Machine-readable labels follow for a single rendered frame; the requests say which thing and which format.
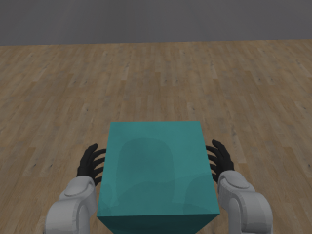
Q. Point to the robot right hand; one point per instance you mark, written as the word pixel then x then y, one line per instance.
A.
pixel 222 159

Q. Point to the robot right forearm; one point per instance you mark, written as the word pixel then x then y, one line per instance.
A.
pixel 248 211

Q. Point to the robot left hand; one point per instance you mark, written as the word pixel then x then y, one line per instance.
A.
pixel 87 163

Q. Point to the robot left forearm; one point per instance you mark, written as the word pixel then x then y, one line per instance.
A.
pixel 76 204

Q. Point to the carton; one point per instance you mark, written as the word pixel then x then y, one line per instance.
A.
pixel 156 179

